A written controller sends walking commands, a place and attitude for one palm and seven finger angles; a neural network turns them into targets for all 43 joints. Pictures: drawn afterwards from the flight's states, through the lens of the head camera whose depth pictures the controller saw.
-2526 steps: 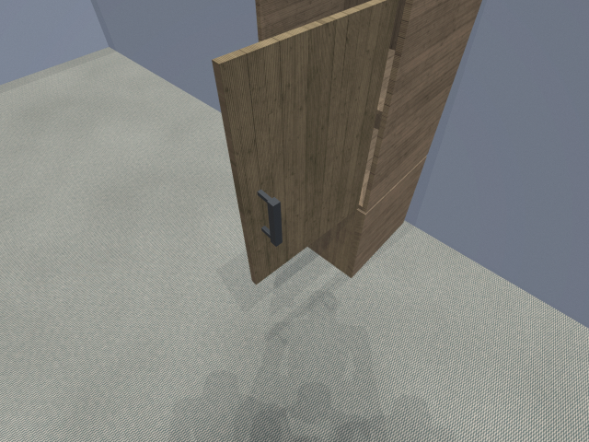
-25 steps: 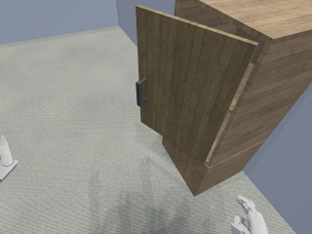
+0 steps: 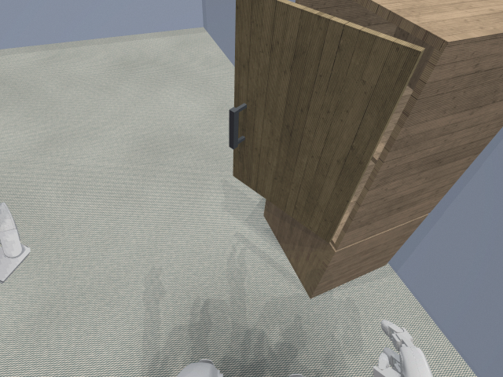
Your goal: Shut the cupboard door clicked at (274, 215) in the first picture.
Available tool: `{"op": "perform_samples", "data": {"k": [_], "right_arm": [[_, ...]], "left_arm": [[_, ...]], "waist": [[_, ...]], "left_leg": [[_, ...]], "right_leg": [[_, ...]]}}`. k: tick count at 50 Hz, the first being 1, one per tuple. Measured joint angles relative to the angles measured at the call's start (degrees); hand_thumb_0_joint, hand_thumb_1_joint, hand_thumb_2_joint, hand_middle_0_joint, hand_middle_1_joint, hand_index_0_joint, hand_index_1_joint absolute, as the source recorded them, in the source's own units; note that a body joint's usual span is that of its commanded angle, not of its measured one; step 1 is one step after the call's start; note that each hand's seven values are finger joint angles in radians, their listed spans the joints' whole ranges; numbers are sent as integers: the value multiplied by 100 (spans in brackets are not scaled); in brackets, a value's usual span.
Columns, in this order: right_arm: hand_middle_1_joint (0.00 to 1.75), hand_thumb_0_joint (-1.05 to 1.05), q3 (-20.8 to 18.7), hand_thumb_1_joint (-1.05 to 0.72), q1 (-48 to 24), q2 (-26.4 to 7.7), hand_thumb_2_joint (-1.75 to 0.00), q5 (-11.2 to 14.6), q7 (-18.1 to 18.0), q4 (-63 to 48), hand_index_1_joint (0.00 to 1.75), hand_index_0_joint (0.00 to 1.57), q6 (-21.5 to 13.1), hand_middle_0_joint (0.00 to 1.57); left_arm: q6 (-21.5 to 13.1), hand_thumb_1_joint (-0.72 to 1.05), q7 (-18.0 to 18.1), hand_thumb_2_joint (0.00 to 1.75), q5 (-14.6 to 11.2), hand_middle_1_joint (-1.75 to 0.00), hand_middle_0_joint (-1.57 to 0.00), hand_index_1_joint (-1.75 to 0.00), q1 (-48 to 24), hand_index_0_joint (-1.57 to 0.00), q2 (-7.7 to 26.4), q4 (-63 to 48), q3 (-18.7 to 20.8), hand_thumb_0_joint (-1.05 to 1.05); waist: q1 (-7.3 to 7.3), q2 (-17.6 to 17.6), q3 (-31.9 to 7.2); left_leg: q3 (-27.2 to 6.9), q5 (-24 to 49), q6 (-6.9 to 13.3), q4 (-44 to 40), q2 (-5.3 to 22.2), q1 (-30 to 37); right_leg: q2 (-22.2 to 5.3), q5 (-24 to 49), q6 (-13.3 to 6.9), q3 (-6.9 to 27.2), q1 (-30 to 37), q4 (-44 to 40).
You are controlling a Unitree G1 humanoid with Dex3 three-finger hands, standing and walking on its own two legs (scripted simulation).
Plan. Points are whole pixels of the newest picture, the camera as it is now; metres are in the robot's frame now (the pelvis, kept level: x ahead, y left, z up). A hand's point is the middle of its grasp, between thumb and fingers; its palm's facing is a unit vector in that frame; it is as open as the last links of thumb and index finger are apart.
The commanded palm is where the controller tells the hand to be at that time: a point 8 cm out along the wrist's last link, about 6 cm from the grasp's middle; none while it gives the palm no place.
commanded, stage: step back with the hand held close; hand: left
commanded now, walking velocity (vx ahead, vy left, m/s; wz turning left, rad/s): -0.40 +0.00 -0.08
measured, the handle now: (238, 126) +0.76 +0.08 -0.07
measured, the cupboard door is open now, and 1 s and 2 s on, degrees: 25 25 25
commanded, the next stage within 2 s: stop stepping back and stand still in 0.28 s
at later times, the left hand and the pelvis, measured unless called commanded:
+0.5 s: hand out of the picture +0.12 +0.30 +0.19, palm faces +0.46 -0.82 -0.35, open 7.4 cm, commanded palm +0.04 +0.32 +0.20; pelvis -0.10 +0.03 +0.01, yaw -1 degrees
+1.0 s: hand out of the picture +0.07 +0.28 +0.18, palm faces +0.28 -0.84 -0.46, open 7.4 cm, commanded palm +0.01 +0.33 +0.20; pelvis -0.17 +0.05 +0.02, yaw -7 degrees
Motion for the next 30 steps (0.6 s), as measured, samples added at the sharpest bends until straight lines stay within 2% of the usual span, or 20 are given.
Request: {"op": "perform_samples", "data": {"k": [2, 4, 6, 8, 10, 12, 13, 14, 15, 17, 19, 21, 23, 26, 29, 30], "right_arm": [[30, 1, -4, -91, -58, 5, -90, 10, 4, 26, 30, 20, 73, 20], [30, 1, 8, -91, -86, 18, -90, 26, -31, -23, 30, 20, 112, 20], [30, 1, -14, -91, -82, 45, -90, 19, -99, -98, 30, 20, 61, 20], [30, 1, -70, -91, -39, 131, -90, 11, -127, -73, 30, 20, -42, 20], [30, 1, -103, -91, 16, 210, -90, 38, -85, 13, 30, 20, -143, 20], [30, 1, -87, -91, 23, 250, -90, 59, -37, 59, 30, 20, -211, 20], [30, 1, -60, -90, -15, 270, -90, 55, -13, 57, 30, 20, -231, 20], [30, 1, -31, -90, -95, 279, -90, 40, 9, 49, 30, 20, -245, 20], [30, 1, -29, -90, -208, 241, -90, -1, 23, 122, 30, 20, -251, 20], [30, 1, -17, -91, -290, 195, -90, -25, 13, 301, 30, 20, -225, 20], [30, 1, 37, -91, -256, 210, -90, 10, -44, 370, 30, 20, -175, 20], [30, 1, 48, -91, -348, 288, -90, 57, -112, 354, 30, 20, -154, 20], [30, 1, 67, -91, -510, 375, -90, 45, -83, 224, 30, 20, -177, 20], [30, 1, 137, -90, -526, 464, -90, 5, 32, -136, 30, 20, -216, 20], [30, 1, 204, -90, -305, 472, -90, 9, 99, -491, 30, 20, -187, 20], [30, 1, 220, -90, -221, 465, -90, 5, 107, -593, 30, 20, -163, 20]], "left_arm": [[-1, 89, 33, 90, -18, -31, -22, -30, 13, -21, 24, -103, -85, 2], [-35, 89, 47, 90, -28, -31, -22, -30, 53, -21, 103, -171, -60, 2], [-65, 88, 32, 90, -5, -31, -22, -30, 14, -21, 206, -131, 33, 1], [-39, 88, -15, 90, -40, -31, -22, -30, -94, -22, 368, -85, 154, 2], [-72, 88, -25, 90, -109, -31, -22, -30, -143, -22, 484, -30, 277, 2], [-99, 89, 2, 90, -217, -31, -22, -30, -36, -22, 481, 0, 390, 1], [-111, 89, 22, 90, -266, -31, -22, -30, 58, -21, 463, -11, 457, 1], [-140, 89, 47, 90, -284, -30, -22, -30, 129, -21, 414, -26, 504, 1], [-168, 89, 67, 90, -240, -30, -22, -30, 109, -21, 235, 15, 415, 1], [-109, 89, 99, 90, -128, -30, -21, -30, -24, -21, -96, 84, 52, 1], [4, 89, 70, 90, -53, -30, -21, -30, -178, -21, -249, 64, -209, 2], [54, 89, 0, 90, -33, -30, -21, -30, -528, -21, -208, 121, -296, 2], [93, 89, -55, 90, -94, -30, -21, -30, -741, -21, -102, 243, -228, 2], [263, 89, -112, 90, -234, -30, -21, -30, -527, -21, 60, 221, -85, 2], [454, 89, -132, 90, -345, -30, -21, -30, 27, -21, 217, -78, -35, 2], [513, 89, -129, 90, -360, -30, -21, -30, 237, -21, 320, -234, 14, 2]], "waist": [[-36, -59, -7], [-68, -72, -16], [-161, 95, 16], [-235, 258, 15], [-227, 313, -101], [-123, 271, -280], [-23, 166, -362], [115, 38, -402], [231, 85, -341], [389, 117, -246], [477, 55, -314], [396, -29, -244], [295, -25, -114], [53, 124, -84], [-114, 118, -186], [-132, -6, -245]], "left_leg": [[23, 110, -7, -163, -43, -8], [67, 386, 81, -321, -12, -38], [58, 838, 231, -441, 174, -105], [70, 1441, 235, -606, 427, -164], [215, 1752, 203, -721, 632, -262], [447, 1888, 160, -800, 715, -400], [615, 1843, 129, -784, 695, -501], [790, 1680, 63, -693, 664, -628], [799, 1409, -49, -589, 673, -677], [697, 1028, -245, -510, 517, -460], [688, 1618, -265, -711, 398, 9], [700, 1691, 134, -1062, 309, 182], [761, 1873, 336, -1298, 385, 255], [791, 2057, 279, -1698, 584, 355], [851, 1572, 70, -1824, 600, 324], [926, 1169, -37, -1686, 515, 218]], "right_leg": [[-75, 127, 30, -18, 2, -144], [-77, 16, 30, -32, -56, -166], [135, -463, 23, -38, -132, 378], [392, -917, -1, -108, -15, 1172], [482, -1322, -67, -242, 361, 1380], [388, -1609, -183, -323, 879, 871], [279, -1706, -277, -207, 1112, 423], [155, -1706, -247, 36, 1205, 23], [162, -1629, -99, 135, 1141, 17], [115, -1426, 67, 253, 1211, -50], [69, -1265, 154, 363, 1278, -191], [36, -1123, 172, 351, 1240, -201], [117, -1422, 81, 227, 1009, 237], [303, -1780, -110, -233, 852, 635], [353, -1811, -246, -692, 1188, -90], [297, -1848, -337, -694, 1331, -487]]}}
